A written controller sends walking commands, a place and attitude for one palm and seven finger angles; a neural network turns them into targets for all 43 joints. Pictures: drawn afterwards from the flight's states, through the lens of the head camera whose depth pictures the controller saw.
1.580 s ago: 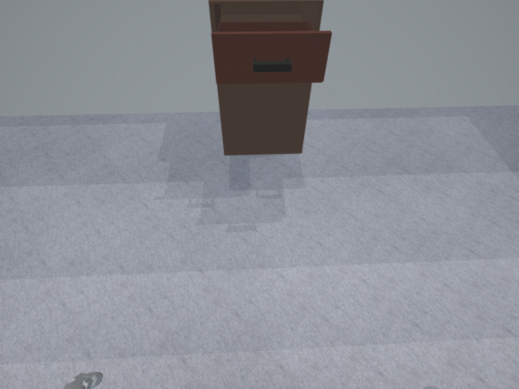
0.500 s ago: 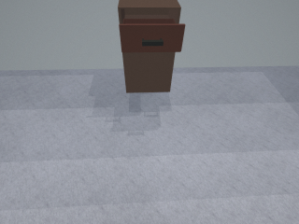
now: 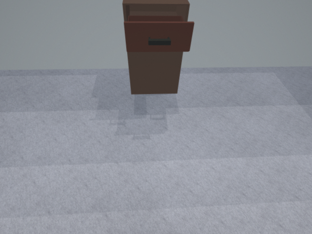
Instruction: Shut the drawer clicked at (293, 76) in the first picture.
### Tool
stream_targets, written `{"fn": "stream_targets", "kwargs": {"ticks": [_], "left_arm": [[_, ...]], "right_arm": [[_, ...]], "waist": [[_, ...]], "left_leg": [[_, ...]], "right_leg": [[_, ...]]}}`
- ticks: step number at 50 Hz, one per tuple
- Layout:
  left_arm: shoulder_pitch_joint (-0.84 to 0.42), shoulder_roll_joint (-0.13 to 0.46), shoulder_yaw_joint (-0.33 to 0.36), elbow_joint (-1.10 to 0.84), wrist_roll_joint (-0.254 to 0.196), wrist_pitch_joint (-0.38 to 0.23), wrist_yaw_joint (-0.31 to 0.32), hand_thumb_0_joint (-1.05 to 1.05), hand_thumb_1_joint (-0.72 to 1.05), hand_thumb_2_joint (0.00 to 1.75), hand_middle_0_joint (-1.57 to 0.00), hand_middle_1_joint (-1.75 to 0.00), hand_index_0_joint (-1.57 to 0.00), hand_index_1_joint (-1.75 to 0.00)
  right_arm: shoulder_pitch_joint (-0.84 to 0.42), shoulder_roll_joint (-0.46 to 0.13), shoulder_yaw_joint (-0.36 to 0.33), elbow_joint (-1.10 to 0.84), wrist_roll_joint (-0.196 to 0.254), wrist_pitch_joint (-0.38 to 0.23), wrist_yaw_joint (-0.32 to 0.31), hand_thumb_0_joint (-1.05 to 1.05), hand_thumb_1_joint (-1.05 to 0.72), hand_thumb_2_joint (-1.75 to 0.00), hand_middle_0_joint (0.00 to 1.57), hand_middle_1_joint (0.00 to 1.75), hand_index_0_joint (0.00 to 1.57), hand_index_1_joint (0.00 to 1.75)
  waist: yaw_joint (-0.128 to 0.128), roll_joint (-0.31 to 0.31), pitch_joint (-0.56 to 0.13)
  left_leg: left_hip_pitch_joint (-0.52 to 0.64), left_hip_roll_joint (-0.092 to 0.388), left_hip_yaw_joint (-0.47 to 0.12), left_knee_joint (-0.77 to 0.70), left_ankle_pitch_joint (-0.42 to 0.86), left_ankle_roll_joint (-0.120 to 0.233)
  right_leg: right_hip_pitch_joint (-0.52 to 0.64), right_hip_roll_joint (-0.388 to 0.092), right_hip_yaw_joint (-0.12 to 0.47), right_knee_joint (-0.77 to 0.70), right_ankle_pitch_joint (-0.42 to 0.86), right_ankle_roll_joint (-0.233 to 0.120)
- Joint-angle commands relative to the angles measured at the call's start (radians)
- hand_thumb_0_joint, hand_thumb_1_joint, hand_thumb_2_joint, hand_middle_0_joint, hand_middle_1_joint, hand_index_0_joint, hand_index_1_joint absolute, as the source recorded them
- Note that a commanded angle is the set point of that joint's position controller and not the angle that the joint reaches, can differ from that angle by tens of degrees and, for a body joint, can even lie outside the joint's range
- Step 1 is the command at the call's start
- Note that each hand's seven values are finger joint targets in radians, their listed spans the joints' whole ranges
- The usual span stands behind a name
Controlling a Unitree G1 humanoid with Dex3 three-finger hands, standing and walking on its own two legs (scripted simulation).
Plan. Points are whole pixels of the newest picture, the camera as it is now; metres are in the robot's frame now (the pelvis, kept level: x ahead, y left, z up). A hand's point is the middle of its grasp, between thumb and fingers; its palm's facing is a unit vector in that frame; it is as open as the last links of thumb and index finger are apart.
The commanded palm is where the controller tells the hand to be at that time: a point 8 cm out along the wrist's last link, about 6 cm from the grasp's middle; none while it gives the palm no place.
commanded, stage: walk to a spot facing it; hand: left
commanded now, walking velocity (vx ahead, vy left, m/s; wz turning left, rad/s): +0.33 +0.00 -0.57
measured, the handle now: (159, 40) +1.16 +0.05 -0.06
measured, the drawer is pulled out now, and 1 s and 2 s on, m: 0.29 0.29 0.29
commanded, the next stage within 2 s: turn to face it in 1.44 s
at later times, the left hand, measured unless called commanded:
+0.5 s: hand out of the picture +0.10 +0.14 -0.18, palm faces -0.12 -0.98 -0.18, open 7.3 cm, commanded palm none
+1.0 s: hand (128, 146) +0.46 +0.14 -0.17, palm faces -0.35 -0.92 -0.20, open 7.4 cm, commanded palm none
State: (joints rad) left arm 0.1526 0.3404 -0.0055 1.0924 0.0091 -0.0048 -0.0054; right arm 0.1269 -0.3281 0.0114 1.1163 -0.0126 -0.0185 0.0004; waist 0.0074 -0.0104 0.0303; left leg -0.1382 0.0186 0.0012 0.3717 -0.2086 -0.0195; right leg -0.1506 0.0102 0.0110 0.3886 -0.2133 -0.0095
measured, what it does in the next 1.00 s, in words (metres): walks ahead, turning right: left foot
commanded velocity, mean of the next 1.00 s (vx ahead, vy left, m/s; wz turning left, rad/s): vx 0.35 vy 0.00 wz -0.40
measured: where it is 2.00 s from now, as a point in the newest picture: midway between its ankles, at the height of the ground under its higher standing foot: (195, 178)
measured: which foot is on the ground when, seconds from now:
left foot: down 0.00-0.32, up 0.34-0.72, down 0.74-1.00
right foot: down 0.00-0.74, up 0.76-1.00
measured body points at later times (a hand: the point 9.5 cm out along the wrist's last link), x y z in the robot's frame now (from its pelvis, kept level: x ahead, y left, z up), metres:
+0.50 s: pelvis +0.11 -0.03 -0.01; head +0.13 -0.04 +0.44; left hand +0.11 +0.19 -0.16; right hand +0.09 -0.27 -0.16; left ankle +0.13 +0.09 -0.66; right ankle +0.04 -0.10 -0.75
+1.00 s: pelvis +0.33 -0.02 -0.01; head +0.34 -0.02 +0.44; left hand +0.48 +0.19 -0.16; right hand +0.25 -0.26 -0.15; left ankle +0.36 +0.07 -0.75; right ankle +0.31 -0.15 -0.67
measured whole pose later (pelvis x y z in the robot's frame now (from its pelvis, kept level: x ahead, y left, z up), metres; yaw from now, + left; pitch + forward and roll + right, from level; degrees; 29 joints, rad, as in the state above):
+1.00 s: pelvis +0.33 -0.02 -0.01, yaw -25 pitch +0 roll +1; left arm 0.24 0.22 0.09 0.98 0.04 0.01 -0.03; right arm 0.29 -0.17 -0.06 1.02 -0.02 -0.09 -0.02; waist 0.02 -0.05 0.02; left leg -0.17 0.05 0.25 0.43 -0.25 0.03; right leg -0.59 -0.09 -0.05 1.10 -0.22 -0.01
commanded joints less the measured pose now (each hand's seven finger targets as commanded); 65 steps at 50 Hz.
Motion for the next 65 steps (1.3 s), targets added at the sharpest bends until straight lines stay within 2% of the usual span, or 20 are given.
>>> {"fn": "stream_targets", "kwargs": {"ticks": [1, 6, 10, 14, 15, 16, 17, 21, 32, 34, 36, 37, 38, 40, 45, 56, 60, 61, 62, 65], "left_arm": [[0.055, 0.082, 0.02, -0.034, 0.006, 0.005, 0.014, 0.0, 0.9, 0.9, -0.2, -0.3, -0.2, -0.3], [0.099, 0.078, 0.05, -0.1, 0.014, 0.015, -0.011, 0.0, 0.9, 0.9, -0.2, -0.3, -0.2, -0.3], [0.053, -0.007, 0.06, -0.17, 0.014, -0.009, -0.024, 0.0, 0.9, 0.9, -0.2, -0.3, -0.2, -0.3], [0.19, -0.055, 0.072, -0.131, 0.016, -0.028, -0.034, 0.0, 0.9, 0.9, -0.2, -0.3, -0.2, -0.3], [0.345, -0.008, 0.085, -0.081, 0.02, -0.037, -0.028, 0.0, 0.9, 0.9, -0.2, -0.3, -0.2, -0.3], [0.499, 0.126, 0.117, -0.042, 0.02, -0.054, -0.005, 0.0, 0.9, 0.9, -0.2, -0.3, -0.2, -0.3], [0.544, 0.108, 0.107, -0.024, 0.001, -0.056, 0.012, 0.0, 0.9, 0.9, -0.2, -0.3, -0.2, -0.3], [0.365, -0.001, 0.08, -0.063, 0.017, -0.065, 0.025, 0.0, 0.9, 0.9, -0.2, -0.3, -0.2, -0.3], [0.34, -0.016, 0.086, -0.036, 0.021, -0.071, 0.031, 0.0, 0.9, 0.9, -0.2, -0.3, -0.2, -0.3], [0.315, -0.002, 0.093, -0.038, 0.016, -0.07, 0.029, 0.0, 0.9, 0.9, -0.2, -0.3, -0.2, -0.3], [0.335, -0.054, 0.095, -0.045, 0.008, -0.067, 0.022, 0.0, 0.9, 0.9, -0.2, -0.3, -0.2, -0.3], [0.374, -0.109, 0.09, -0.07, -0.004, -0.064, 0.008, 0.0, 0.9, 0.9, -0.2, -0.3, -0.2, -0.3], [0.297, -0.099, 0.087, -0.105, 0.004, -0.071, 0.007, 0.0, 0.9, 0.9, -0.2, -0.3, -0.2, -0.3], [0.229, -0.109, 0.087, -0.106, 0.015, -0.055, 0.001, 0.0, 0.9, 0.9, -0.2, -0.3, -0.2, -0.3], [0.226, -0.151, 0.086, -0.103, 0.028, 0.001, -0.025, 0.0, 0.9, 0.9, -0.2, -0.3, -0.2, -0.3], [-0.112, -0.125, 0.073, -0.233, 0.025, -0.006, -0.042, 0.0, 0.9, 0.9, -0.2, -0.3, -0.2, -0.3], [0.095, -0.074, 0.087, -0.17, 0.027, -0.027, -0.038, 0.0, 0.9, 0.9, -0.2, -0.3, -0.2, -0.3], [0.242, 0.021, 0.111, -0.127, 0.03, -0.041, -0.025, 0.0, 0.9, 0.9, -0.2, -0.3, -0.2, -0.3], [0.363, 0.142, 0.14, -0.103, 0.015, -0.046, -0.011, 0.0, 0.9, 0.9, -0.2, -0.3, -0.2, -0.3], [0.186, 0.062, 0.111, -0.136, 0.0, -0.041, 0.006, 0.0, 0.9, 0.9, -0.2, -0.3, -0.2, -0.3]], "right_arm": [[0.049, -0.075, -0.022, -0.036, -0.007, 0.001, -0.011, 0.0, -0.9, -0.9, 0.2, 0.3, 0.2, 0.3], [0.106, -0.112, -0.06, -0.085, -0.011, 0.002, -0.01, 0.0, -0.9, -0.9, 0.2, 0.3, 0.2, 0.3], [0.2, -0.141, -0.094, -0.097, -0.008, -0.028, -0.018, 0.0, -0.9, -0.9, 0.2, 0.3, 0.2, 0.3], [0.146, -0.092, -0.089, -0.102, -0.014, -0.036, -0.02, 0.0, -0.9, -0.9, 0.2, 0.3, 0.2, 0.3], [0.126, -0.056, -0.08, -0.117, -0.006, -0.039, -0.015, 0.0, -0.9, -0.9, 0.2, 0.3, 0.2, 0.3], [0.074, 0.031, -0.06, -0.172, 0.006, -0.047, -0.003, 0.0, -0.9, -0.9, 0.2, 0.3, 0.2, 0.3], [-0.024, -0.009, -0.064, -0.206, -0.001, -0.053, -0.005, 0.0, -0.9, -0.9, 0.2, 0.3, 0.2, 0.3], [0.005, 0.059, -0.072, -0.166, -0.012, -0.042, 0.003, 0.0, -0.9, -0.9, 0.2, 0.3, 0.2, 0.3], [-0.081, 0.111, -0.075, -0.237, 0.002, -0.041, 0.031, 0.0, -0.9, -0.9, 0.2, 0.3, 0.2, 0.3], [0.024, 0.088, -0.083, -0.211, -0.002, -0.05, 0.02, 0.0, -0.9, -0.9, 0.2, 0.3, 0.2, 0.3], [0.317, -0.024, -0.11, -0.129, -0.017, -0.06, -0.008, 0.0, -0.9, -0.9, 0.2, 0.3, 0.2, 0.3], [0.427, -0.133, -0.132, -0.11, -0.027, -0.064, -0.014, 0.0, -0.9, -0.9, 0.2, 0.3, 0.2, 0.3], [0.416, -0.121, -0.12, -0.114, -0.013, -0.051, -0.016, 0.0, -0.9, -0.9, 0.2, 0.3, 0.2, 0.3], [0.228, -0.004, -0.098, -0.15, -0.012, -0.057, -0.018, 0.0, -0.9, -0.9, 0.2, 0.3, 0.2, 0.3], [0.181, 0.067, -0.078, -0.134, -0.01, -0.085, -0.022, 0.0, -0.9, -0.9, 0.2, 0.3, 0.2, 0.3], [0.335, 0.011, -0.087, -0.092, -0.022, -0.068, -0.011, 0.0, -0.9, -0.9, 0.2, 0.3, 0.2, 0.3], [0.306, -0.017, -0.083, -0.095, -0.017, -0.055, -0.011, 0.0, -0.9, -0.9, 0.2, 0.3, 0.2, 0.3], [0.305, 0.017, -0.077, -0.108, -0.005, -0.056, 0.003, 0.0, -0.9, -0.9, 0.2, 0.3, 0.2, 0.3], [0.291, 0.075, -0.061, -0.157, 0.006, -0.061, 0.003, 0.0, -0.9, -0.9, 0.2, 0.3, 0.2, 0.3], [0.15, 0.042, -0.078, -0.159, -0.006, -0.051, -0.002, 0.0, -0.9, -0.9, 0.2, 0.3, 0.2, 0.3]], "waist": [[-0.004, -0.004, -0.05], [-0.008, 0.033, 0.099], [-0.048, 0.208, 0.101], [0.04, 0.127, 0.03], [0.108, -0.035, -0.035], [0.154, -0.402, -0.059], [0.166, -0.264, -0.025], [0.043, 0.004, 0.054], [0.03, -0.121, 0.08], [-0.023, -0.092, 0.038], [-0.124, 0.065, -0.14], [-0.131, 0.352, -0.234], [-0.126, 0.226, -0.162], [-0.053, 0.227, -0.011], [0.027, 0.125, 0.031], [-0.066, 0.107, 0.066], [0.051, 0.067, -0.056], [0.116, -0.082, -0.165], [0.133, -0.287, -0.258], [0.064, -0.045, -0.067]], "left_leg": [[0.007, 0.092, -0.038, -0.009, -0.105, 0.025], [-0.06, 0.135, -0.078, -0.011, -0.413, 0.069], [0.076, 0.352, -0.244, -0.136, -0.278, 0.195], [-0.044, 0.273, 0.021, 0.127, 0.056, 0.118], [-0.196, 0.183, 0.124, 0.405, 0.073, 0.068], [-0.539, 0.036, 0.208, 0.735, -0.297, 0.003], [-0.608, 0.05, 0.058, 0.831, -0.349, 0.016], [-0.581, 0.12, 0.031, 0.825, -0.15, -0.012], [-0.353, 0.067, 0.092, 0.355, 0.008, 0.002], [-0.169, 0.016, 0.129, 0.241, 0.022, 0.016], [0.259, 0.142, -0.041, 0.145, -0.002, 0.065], [0.388, 0.444, -0.455, -0.018, -0.069, 0.172], [0.279, 0.483, -0.568, -0.112, -0.135, 0.223], [0.028, 0.437, -0.401, -0.191, -0.368, 0.183], [-0.149, 0.316, -0.021, -0.2, -0.061, 0.143], [0.069, 0.334, 0.145, -0.128, 0.196, 0.147], [0.037, 0.274, 0.26, 0.243, 0.486, 0.087], [-0.192, 0.223, 0.302, 0.531, 0.316, 0.041], [-0.499, 0.067, 0.257, 0.841, -0.35, -0.011], [-0.552, 0.156, 0.029, 0.963, -0.167, 0.009]], "right_leg": [[-0.049, -0.102, 0.141, -0.06, -0.129, -0.022], [-0.251, -0.035, 0.171, 0.035, -0.371, -0.055], [-0.43, -0.003, -0.025, 0.395, -0.256, -0.015], [-0.113, -0.023, -0.107, 0.189, -0.137, -0.02], [0.123, -0.052, -0.008, 0.066, -0.096, -0.054], [0.313, -0.349, 0.482, -0.107, -0.019, -0.166], [0.283, -0.379, 0.609, -0.138, 0.12, -0.218], [0.106, -0.301, 0.367, -0.126, 0.182, -0.231], [0.025, -0.207, 0.182, -0.144, 0.26, -0.148], [0.012, -0.175, 0.15, -0.025, 0.385, -0.129], [-0.167, -0.078, 0.093, 0.393, 0.27, -0.079], [-0.378, 0.062, -0.031, 0.761, -0.3, -0.032], [-0.444, 0.03, 0.03, 0.897, -0.33, -0.051], [-0.512, -0.074, 0.034, 1.004, -0.181, -0.044], [-0.42, -0.131, -0.007, 0.811, -0.042, -0.007], [-0.392, -0.095, -0.118, 0.304, 0.007, -0.009], [-0.011, 0.002, -0.196, 0.141, -0.003, -0.062], [0.273, -0.142, -0.008, 0.097, -0.054, -0.12], [0.466, -0.428, 0.472, -0.028, 0.022, -0.239], [0.126, -0.373, 0.358, -0.153, -0.101, -0.222]]}}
